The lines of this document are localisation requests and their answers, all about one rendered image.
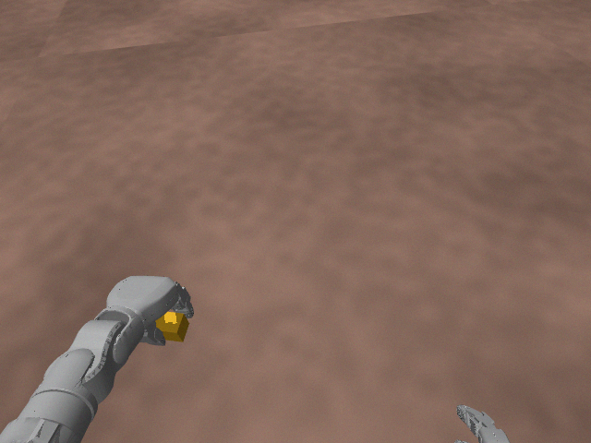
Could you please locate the left robot hand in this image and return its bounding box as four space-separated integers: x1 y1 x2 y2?
106 276 194 346

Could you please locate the small box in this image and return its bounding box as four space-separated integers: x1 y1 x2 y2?
155 312 189 342

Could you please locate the right robot hand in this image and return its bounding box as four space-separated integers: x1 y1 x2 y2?
454 405 511 443

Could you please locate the left robot arm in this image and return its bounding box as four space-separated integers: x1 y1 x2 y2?
0 305 144 443

